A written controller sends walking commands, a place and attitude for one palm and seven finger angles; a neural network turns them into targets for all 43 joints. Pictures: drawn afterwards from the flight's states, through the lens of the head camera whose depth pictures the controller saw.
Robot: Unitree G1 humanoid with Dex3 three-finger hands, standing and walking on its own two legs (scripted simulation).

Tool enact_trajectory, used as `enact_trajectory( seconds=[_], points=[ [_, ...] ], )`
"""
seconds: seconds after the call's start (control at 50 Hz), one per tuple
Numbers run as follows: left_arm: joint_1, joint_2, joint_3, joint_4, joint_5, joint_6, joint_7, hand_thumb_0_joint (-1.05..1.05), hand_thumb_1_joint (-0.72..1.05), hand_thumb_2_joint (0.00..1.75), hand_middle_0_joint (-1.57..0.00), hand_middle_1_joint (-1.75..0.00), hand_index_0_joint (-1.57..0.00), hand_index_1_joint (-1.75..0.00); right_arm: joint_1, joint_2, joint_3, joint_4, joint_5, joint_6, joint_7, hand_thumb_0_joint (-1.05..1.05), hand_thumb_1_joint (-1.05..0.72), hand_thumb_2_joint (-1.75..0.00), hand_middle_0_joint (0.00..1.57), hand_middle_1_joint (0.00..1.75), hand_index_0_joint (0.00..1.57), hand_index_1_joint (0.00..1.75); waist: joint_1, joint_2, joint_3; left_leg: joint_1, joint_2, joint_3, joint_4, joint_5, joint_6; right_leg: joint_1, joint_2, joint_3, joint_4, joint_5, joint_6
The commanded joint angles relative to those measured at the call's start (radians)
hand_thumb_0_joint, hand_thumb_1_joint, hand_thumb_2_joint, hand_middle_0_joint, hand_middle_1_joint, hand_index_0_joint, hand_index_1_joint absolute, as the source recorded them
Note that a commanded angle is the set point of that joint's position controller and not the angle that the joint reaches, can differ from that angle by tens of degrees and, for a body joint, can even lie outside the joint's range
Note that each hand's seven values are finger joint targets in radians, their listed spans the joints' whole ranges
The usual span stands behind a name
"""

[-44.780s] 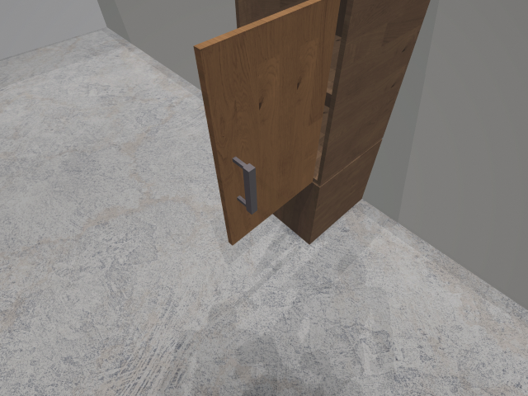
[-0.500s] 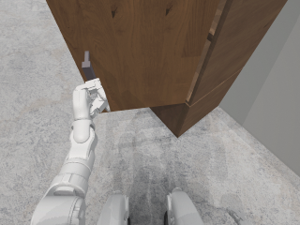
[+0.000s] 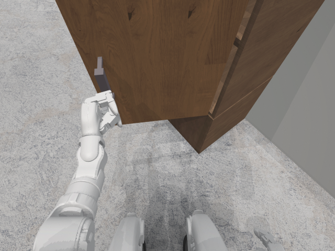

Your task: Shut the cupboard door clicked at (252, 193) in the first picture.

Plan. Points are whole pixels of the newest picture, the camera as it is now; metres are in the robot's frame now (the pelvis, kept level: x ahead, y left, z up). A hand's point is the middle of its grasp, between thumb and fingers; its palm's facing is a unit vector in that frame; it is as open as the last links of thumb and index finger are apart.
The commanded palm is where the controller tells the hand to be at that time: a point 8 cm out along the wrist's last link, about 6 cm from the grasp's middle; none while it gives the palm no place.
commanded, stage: push the door shut along its arc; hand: left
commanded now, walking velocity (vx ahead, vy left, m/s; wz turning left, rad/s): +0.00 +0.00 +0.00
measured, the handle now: (107, 86) +0.52 +0.15 +0.03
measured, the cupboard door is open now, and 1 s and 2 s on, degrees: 60 43 36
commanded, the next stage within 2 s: pull the fist back off the door in 1.34 s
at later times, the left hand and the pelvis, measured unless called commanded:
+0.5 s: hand (116, 95) +0.49 +0.12 +0.03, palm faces -0.04 -1.00 -0.05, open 3.0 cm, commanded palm +0.48 +0.16 +0.03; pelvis -0.01 +0.01 -0.02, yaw +0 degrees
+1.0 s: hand (123, 77) +0.55 +0.11 +0.04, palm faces -0.16 -0.99 -0.04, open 3.1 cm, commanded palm +0.55 +0.13 +0.03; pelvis -0.01 +0.01 -0.03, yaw -1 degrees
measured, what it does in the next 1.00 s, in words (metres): stands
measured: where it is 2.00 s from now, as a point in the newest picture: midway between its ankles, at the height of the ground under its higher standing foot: outside the picture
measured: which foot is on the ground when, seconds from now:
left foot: down 0.00-1.00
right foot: down 0.00-1.00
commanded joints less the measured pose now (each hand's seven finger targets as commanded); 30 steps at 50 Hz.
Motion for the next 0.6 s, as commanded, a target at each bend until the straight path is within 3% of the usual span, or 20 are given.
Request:
enact_trajectory(
  seconds=[0.0, 0.1, 0.14, 0.2, 0.22, 0.26, 0.32, 0.34, 0.5, 0.54, 0.58],
  points=[
    [-0.493, 0.173, 0.029, -0.189, 0.004, -0.098, -0.014, 0.0, 0.9, 0.9, -1.3, -1.5, -1.3, -1.5, 0.096, -0.135, -0.05, -0.074, 0.0, -0.022, -0.015, 0.0, -0.9, -0.9, 0.2, 0.3, 0.2, 0.3, -0.052, -0.001, -0.42, 0.219, -0.032, 0.002, -0.14, 0.178, 0.037, 0.254, 0.015, 0.013, -0.176, 0.239, -0.008],
    [-0.522, 0.191, 0.046, -0.077, -0.006, -0.071, -0.065, 0.0, 0.9, 0.9, -1.3, -1.5, -1.3, -1.5, 0.119, -0.144, -0.049, -0.067, 0.002, -0.014, -0.011, 0.0, -0.9, -0.9, 0.2, 0.3, 0.2, 0.3, -0.058, 0.018, -0.452, 0.229, -0.032, -0.005, -0.129, 0.213, 0.033, 0.235, 0.017, 0.004, -0.158, 0.264, -0.013],
    [-0.553, 0.198, 0.045, -0.042, -0.011, -0.055, -0.085, 0.0, 0.9, 0.9, -1.3, -1.5, -1.3, -1.5, 0.119, -0.149, -0.049, -0.062, 0.007, -0.005, -0.011, 0.0, -0.9, -0.9, 0.2, 0.3, 0.2, 0.3, -0.075, -0.009, -0.431, 0.211, -0.028, -0.007, -0.125, 0.195, 0.033, 0.215, 0.016, 0.005, -0.164, 0.247, -0.008],
    [-0.666, 0.186, 0.015, -0.05, -0.012, -0.049, -0.104, 0.0, 0.9, 0.9, -1.3, -1.5, -1.3, -1.5, 0.141, -0.154, -0.05, -0.06, 0.008, -0.003, -0.012, 0.0, -0.9, -0.9, 0.2, 0.3, 0.2, 0.3, -0.099, 0.041, -0.45, 0.249, -0.027, -0.026, -0.12, 0.204, 0.035, 0.16, 0.02, -0.005, -0.153, 0.223, -0.014],
    [-0.688, 0.218, 0.04, -0.029, -0.01, -0.047, -0.104, 0.0, 0.9, 0.9, -1.3, -1.5, -1.3, -1.5, 0.143, -0.161, -0.051, -0.046, 0.007, 0.0, -0.013, 0.0, -0.9, -0.9, 0.2, 0.3, 0.2, 0.3, -0.1, 0.032, -0.463, 0.254, -0.023, -0.032, -0.115, 0.202, 0.033, 0.146, 0.018, -0.006, -0.15, 0.214, -0.013],
    [-0.728, 0.195, 0.012, -0.008, -0.008, -0.042, -0.114, 0.0, 0.9, 0.9, -1.3, -1.5, -1.3, -1.5, 0.152, -0.162, -0.05, -0.042, 0.006, 0.003, -0.011, 0.0, -0.9, -0.9, 0.2, 0.3, 0.2, 0.3, -0.117, 0.042, -0.451, 0.258, -0.023, -0.038, -0.113, 0.2, 0.033, 0.12, 0.019, -0.01, -0.151, 0.201, -0.014],
    [-0.764, 0.236, 0.038, 0.013, -0.009, -0.044, -0.126, 0.0, 0.9, 0.9, -1.3, -1.5, -1.3, -1.5, 0.17, -0.173, -0.052, -0.034, 0.005, 0.004, -0.009, 0.0, -0.9, -0.9, 0.2, 0.3, 0.2, 0.3, -0.116, 0.062, -0.493, 0.281, -0.022, -0.05, -0.109, 0.206, 0.032, 0.102, 0.021, -0.014, -0.142, 0.19, -0.019],
    [-0.766, 0.239, 0.037, 0.04, -0.009, -0.037, -0.132, 0.0, 0.9, 0.9, -1.3, -1.5, -1.3, -1.5, 0.175, -0.174, -0.049, -0.031, 0.005, 0.007, -0.008, 0.0, -0.9, -0.9, 0.2, 0.3, 0.2, 0.3, -0.123, 0.042, -0.484, 0.264, -0.022, -0.05, -0.107, 0.2, 0.034, 0.104, 0.022, -0.014, -0.143, 0.185, -0.018],
    [-0.921, 0.27, 0.022, 0.097, -0.007, -0.012, -0.174, 0.0, 0.9, 0.9, -1.3, -1.5, -1.3, -1.5, 0.221, -0.187, -0.042, -0.018, 0.004, 0.007, -0.002, 0.0, -0.9, -0.9, 0.2, 0.3, 0.2, 0.3, -0.172, 0.087, -0.478, 0.251, -0.021, -0.068, -0.093, 0.174, 0.042, 0.047, 0.028, -0.017, -0.136, 0.151, -0.023],
    [-0.917, 0.316, 0.051, 0.123, -0.001, 0.0, -0.185, 0.0, 0.9, 0.9, -1.3, -1.5, -1.3, -1.5, 0.226, -0.195, -0.04, -0.015, 0.004, 0.011, -0.001, 0.0, -0.9, -0.9, 0.2, 0.3, 0.2, 0.3, -0.166, 0.09, -0.481, 0.238, -0.016, -0.07, -0.089, 0.168, 0.04, 0.044, 0.027, -0.016, -0.134, 0.143, -0.024],
    [-0.941, 0.325, 0.055, 0.103, -0.003, 0.002, -0.195, 0.0, 0.9, 0.9, -1.3, -1.5, -1.3, -1.5, 0.233, -0.194, -0.04, -0.016, 0.004, 0.011, 0.002, 0.0, -0.9, -0.9, 0.2, 0.3, 0.2, 0.3, -0.162, 0.115, -0.522, 0.256, -0.015, -0.072, -0.082, 0.194, 0.038, 0.047, 0.029, -0.017, -0.126, 0.158, -0.026]
  ],
)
